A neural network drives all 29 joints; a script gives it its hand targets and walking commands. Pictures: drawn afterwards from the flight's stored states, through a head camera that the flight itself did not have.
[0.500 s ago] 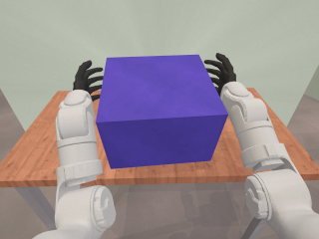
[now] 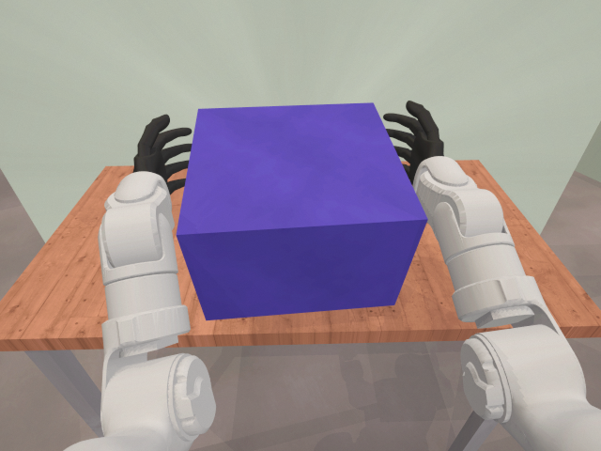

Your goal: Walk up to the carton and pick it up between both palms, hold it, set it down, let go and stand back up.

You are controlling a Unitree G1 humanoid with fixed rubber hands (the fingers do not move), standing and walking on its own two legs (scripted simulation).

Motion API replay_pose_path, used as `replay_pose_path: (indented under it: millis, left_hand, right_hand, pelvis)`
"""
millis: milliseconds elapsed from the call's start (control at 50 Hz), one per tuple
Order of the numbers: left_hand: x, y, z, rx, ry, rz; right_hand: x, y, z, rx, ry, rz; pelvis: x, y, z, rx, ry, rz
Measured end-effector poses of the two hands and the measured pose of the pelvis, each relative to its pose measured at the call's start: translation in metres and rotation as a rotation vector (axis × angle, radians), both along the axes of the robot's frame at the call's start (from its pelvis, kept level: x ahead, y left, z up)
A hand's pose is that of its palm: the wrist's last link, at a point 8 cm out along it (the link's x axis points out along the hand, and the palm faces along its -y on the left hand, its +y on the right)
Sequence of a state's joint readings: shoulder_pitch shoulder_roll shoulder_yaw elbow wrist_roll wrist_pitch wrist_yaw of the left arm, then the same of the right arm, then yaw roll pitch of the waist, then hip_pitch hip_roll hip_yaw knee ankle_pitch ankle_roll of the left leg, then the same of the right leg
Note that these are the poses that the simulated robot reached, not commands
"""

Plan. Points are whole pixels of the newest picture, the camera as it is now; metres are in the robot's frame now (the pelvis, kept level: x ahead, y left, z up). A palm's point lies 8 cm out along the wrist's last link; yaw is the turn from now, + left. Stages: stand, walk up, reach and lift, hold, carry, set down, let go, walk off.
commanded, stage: hold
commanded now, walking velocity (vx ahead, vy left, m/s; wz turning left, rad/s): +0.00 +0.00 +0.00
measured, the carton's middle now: (294, 205) +0.37 +0.01 +0.20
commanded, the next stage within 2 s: none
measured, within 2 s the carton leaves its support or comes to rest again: neither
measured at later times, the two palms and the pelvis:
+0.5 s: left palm (154, 181) +0.37 +0.17 +0.24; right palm (423, 162) +0.37 -0.16 +0.25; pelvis +0.01 +0.00 +0.00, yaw +0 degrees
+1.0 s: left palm (153, 179) +0.37 +0.17 +0.25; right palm (425, 161) +0.37 -0.16 +0.25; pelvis +0.00 +0.00 +0.00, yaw +0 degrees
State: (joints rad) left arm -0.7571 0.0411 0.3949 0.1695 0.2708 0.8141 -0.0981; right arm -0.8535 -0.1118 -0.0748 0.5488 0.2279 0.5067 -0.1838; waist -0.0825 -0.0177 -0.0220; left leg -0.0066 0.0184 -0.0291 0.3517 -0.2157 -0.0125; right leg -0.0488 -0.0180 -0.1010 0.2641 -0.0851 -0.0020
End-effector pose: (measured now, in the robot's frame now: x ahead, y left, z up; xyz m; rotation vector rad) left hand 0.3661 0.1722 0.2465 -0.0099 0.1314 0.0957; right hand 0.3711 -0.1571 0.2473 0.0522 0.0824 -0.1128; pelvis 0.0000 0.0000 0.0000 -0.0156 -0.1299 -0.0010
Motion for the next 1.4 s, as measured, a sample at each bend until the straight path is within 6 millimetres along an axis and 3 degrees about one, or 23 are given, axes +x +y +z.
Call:
replay_pose_path:
  millis: [1400]
  left_hand:
    - [0.0024, -0.0011, -0.0008, 0.002, -0.001, 0.003]
  right_hand:
    - [0.0021, -0.0009, 0.0006, 0.002, 0.000, -0.001]
  pelvis:
    - [0.0031, 0.0025, 0.0003, -0.001, 0.003, -0.004]
